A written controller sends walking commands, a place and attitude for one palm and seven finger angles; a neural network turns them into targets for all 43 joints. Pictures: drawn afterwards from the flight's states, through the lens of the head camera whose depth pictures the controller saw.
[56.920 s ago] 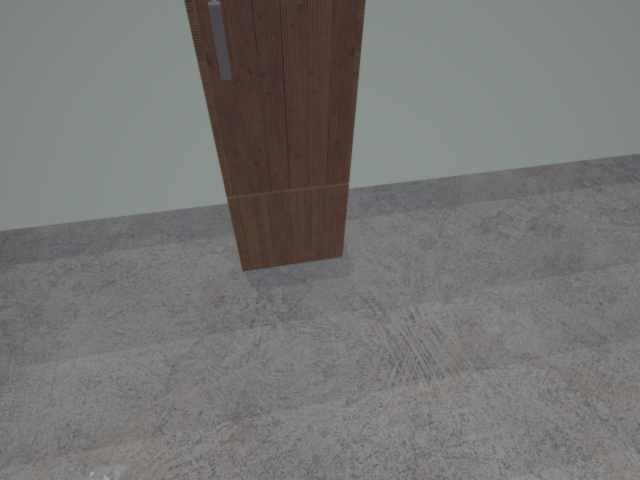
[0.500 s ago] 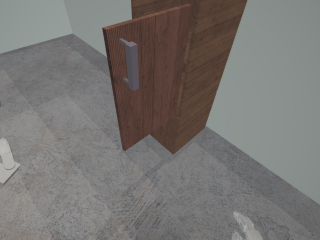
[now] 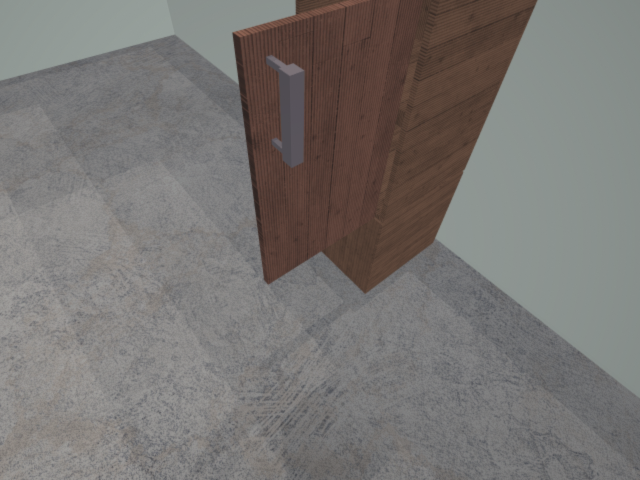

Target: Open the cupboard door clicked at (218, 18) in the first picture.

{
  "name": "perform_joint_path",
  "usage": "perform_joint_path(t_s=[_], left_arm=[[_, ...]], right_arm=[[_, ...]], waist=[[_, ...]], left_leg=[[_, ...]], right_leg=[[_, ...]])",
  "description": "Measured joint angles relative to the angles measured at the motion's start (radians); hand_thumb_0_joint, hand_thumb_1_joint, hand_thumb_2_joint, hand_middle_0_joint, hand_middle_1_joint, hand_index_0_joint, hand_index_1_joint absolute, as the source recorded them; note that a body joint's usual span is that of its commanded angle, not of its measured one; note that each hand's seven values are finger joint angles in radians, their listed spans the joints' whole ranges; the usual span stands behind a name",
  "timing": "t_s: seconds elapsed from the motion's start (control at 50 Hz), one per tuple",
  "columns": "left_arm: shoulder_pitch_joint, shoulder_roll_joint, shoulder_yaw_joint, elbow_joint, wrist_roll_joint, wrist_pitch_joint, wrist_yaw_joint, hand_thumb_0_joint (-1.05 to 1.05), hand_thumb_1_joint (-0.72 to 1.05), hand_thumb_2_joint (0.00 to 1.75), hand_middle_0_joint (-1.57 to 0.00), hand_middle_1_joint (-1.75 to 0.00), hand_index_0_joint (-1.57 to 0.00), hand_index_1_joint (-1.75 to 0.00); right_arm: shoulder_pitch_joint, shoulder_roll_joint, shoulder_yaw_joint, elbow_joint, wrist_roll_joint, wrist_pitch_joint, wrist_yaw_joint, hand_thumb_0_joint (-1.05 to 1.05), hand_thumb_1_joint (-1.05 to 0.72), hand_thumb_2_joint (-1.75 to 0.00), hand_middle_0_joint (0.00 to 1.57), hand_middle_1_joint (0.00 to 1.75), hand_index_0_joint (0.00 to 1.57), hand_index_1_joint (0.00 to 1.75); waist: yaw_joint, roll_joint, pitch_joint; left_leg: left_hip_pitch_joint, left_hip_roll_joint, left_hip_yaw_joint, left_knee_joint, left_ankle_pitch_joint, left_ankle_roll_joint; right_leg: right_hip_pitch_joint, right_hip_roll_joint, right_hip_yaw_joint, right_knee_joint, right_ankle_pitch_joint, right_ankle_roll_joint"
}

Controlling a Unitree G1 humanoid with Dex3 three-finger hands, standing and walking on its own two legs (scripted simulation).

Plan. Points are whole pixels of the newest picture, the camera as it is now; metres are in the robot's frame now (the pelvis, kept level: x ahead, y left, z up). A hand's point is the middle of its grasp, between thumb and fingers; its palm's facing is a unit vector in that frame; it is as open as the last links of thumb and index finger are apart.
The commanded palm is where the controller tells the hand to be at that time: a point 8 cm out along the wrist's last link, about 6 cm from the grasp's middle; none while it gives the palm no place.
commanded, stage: let the arm hang, fingers relaxed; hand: left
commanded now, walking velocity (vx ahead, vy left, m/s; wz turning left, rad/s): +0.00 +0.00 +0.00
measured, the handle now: (283, 113) +0.59 +0.10 +0.13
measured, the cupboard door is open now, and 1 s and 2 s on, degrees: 89 89 89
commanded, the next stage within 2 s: look to check the result in 0.72 s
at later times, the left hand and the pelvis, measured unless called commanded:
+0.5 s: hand out of the picture -0.01 +0.17 -0.17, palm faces +0.02 -0.98 -0.18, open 7.3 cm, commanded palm none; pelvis +0.00 +0.01 +0.01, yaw -2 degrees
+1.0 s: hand out of the picture +0.00 +0.18 -0.17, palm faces +0.02 -0.98 -0.19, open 7.3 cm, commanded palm none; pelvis +0.00 +0.01 +0.01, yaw -2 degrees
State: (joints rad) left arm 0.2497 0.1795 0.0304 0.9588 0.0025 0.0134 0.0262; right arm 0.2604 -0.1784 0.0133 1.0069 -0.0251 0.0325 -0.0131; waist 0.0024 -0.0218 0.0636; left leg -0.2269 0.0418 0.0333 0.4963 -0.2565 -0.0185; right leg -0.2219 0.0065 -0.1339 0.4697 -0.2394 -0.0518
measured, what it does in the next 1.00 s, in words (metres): stands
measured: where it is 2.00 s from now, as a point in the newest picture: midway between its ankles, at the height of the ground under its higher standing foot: outside the picture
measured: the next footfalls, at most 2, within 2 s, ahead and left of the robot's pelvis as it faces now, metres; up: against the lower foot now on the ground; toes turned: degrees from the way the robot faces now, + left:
none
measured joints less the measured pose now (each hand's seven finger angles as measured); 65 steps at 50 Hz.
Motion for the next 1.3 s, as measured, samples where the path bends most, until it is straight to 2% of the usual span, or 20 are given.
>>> perform_joint_path(t_s=[0.18,0.3,0.5,1.3], left_arm=[[0.038,0.010,-0.018,0.169,0.000,-0.005,0.000,-0.01,0.94,0.90,-0.20,-0.30,-0.20,-0.30],[0.045,-0.019,-0.022,0.198,-0.001,-0.012,0.005,0.00,0.92,0.90,-0.20,-0.30,-0.20,-0.30],[0.035,-0.070,-0.026,0.199,0.005,-0.017,0.012,0.01,0.92,0.90,-0.20,-0.30,-0.20,-0.30],[0.008,-0.037,-0.016,0.185,0.002,-0.031,0.004,0.00,0.91,0.90,-0.20,-0.30,-0.20,-0.30]], right_arm=[[0.029,0.026,-0.004,0.100,0.009,-0.004,-0.007,0.01,-0.91,-0.90,0.20,0.30,0.20,0.30],[0.038,0.044,-0.003,0.128,0.010,-0.009,-0.008,0.01,-0.91,-0.90,0.20,0.30,0.20,0.30],[0.046,0.065,-0.006,0.141,0.008,-0.016,-0.012,0.00,-0.91,-0.90,0.20,0.30,0.20,0.30],[0.011,0.031,-0.015,0.137,0.009,-0.024,-0.012,0.00,-0.91,-0.90,0.20,0.30,0.20,0.30]], waist=[[-0.002,0.046,-0.004],[-0.002,0.057,-0.012],[-0.005,0.042,-0.034],[-0.008,0.034,-0.018]], left_leg=[[0.057,-0.010,0.020,-0.079,0.035,0.011],[0.070,-0.017,0.031,-0.096,0.044,0.018],[0.073,-0.021,0.043,-0.096,0.042,0.022],[0.084,-0.022,0.038,-0.116,0.043,0.020]], right_leg=[[0.046,-0.005,0.019,-0.070,0.038,0.011],[0.050,-0.011,0.030,-0.074,0.043,0.017],[0.044,-0.015,0.041,-0.061,0.039,0.021],[0.056,-0.014,0.037,-0.081,0.038,0.021]])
